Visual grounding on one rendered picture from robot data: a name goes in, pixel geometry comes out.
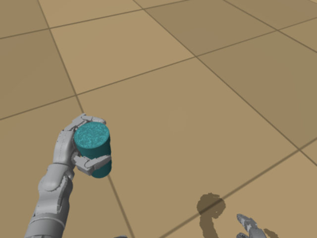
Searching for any cup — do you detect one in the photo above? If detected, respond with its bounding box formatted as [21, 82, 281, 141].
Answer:
[74, 122, 112, 178]

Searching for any left robot hand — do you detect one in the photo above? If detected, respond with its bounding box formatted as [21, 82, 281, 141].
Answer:
[53, 113, 111, 176]

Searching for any left robot arm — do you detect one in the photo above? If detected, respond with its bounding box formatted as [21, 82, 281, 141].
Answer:
[24, 163, 75, 238]

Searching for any right robot hand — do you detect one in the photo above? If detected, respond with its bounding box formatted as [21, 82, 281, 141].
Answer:
[236, 214, 266, 238]

